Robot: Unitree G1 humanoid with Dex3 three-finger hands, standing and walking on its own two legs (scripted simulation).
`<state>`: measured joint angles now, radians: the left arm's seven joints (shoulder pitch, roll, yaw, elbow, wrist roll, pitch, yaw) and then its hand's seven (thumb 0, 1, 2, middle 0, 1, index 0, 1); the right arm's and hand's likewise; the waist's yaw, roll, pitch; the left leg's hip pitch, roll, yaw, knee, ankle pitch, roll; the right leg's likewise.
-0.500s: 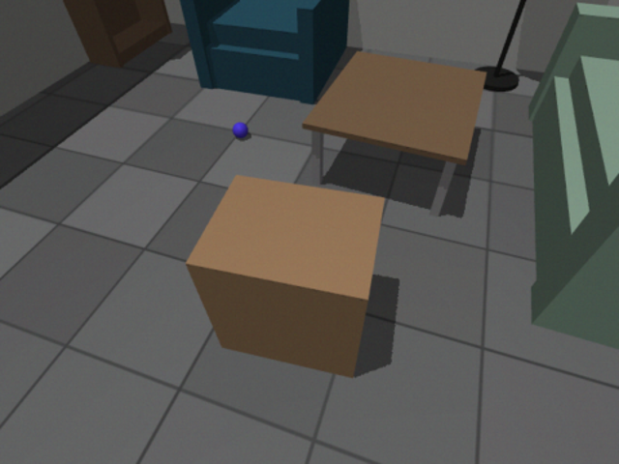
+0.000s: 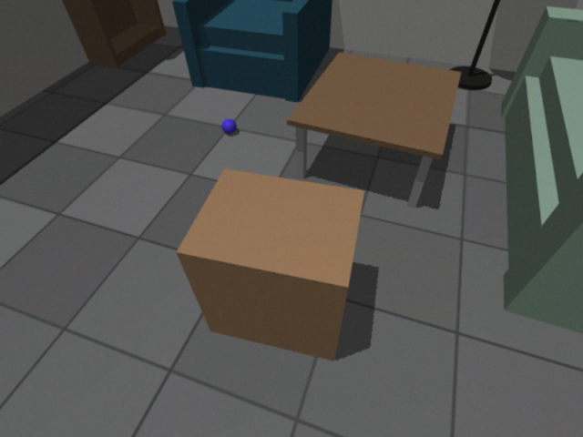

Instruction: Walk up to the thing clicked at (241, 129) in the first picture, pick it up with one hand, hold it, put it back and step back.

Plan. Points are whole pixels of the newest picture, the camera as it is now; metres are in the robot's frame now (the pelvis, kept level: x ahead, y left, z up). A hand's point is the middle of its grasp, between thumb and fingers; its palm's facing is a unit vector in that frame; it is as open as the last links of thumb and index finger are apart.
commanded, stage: stand
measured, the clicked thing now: (229, 126) +1.89 +0.42 -0.74
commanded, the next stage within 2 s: walk up in 0.62 s
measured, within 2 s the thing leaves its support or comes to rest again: neither
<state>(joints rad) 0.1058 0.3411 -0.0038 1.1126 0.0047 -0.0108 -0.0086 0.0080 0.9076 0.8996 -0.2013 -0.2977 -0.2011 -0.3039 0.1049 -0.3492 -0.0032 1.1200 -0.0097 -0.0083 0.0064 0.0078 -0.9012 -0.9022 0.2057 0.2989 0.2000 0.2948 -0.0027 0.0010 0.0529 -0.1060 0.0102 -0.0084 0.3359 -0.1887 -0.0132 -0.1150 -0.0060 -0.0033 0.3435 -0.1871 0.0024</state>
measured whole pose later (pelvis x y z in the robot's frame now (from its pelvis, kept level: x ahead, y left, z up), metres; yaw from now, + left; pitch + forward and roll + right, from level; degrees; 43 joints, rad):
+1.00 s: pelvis -0.01 -0.06 -0.01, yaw +22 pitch -2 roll +2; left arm 0.10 0.38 0.08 0.85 0.04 0.04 -0.03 0.01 0.91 0.90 -0.20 -0.30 -0.20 -0.30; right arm 0.24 -0.41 -0.08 0.85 -0.04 0.05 0.03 0.01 -0.90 -0.90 0.20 0.30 0.20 0.29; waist 0.00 -0.03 0.12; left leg -0.47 -0.02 -0.01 0.95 -0.38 -0.01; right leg -0.17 -0.05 -0.11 0.51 -0.32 -0.04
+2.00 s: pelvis -0.02 -0.07 -0.04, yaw +66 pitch -3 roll +3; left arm 0.29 0.48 0.09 0.72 0.03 0.02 -0.04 0.01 0.90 0.90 -0.20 -0.30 -0.20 -0.30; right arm 0.31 -0.41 -0.08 0.77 -0.02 0.00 0.03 0.01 -0.90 -0.90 0.21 0.30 0.20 0.29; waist 0.06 -0.09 0.12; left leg -0.32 -0.04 0.03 0.71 -0.33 0.00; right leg -0.35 -0.25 -0.15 0.86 -0.45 0.00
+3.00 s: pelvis +0.03 -0.08 -0.03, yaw +86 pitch -3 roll -1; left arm 0.26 0.38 0.04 0.91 0.01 0.00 -0.03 0.01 0.91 0.90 -0.20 -0.30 -0.20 -0.30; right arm 0.21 -0.39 -0.02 0.89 -0.01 -0.03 0.00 0.01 -0.90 -0.90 0.21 0.30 0.20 0.30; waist 0.01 -0.01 0.08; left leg -0.33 0.01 -0.06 0.70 -0.31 -0.02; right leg -0.29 -0.05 -0.04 0.67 -0.31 0.00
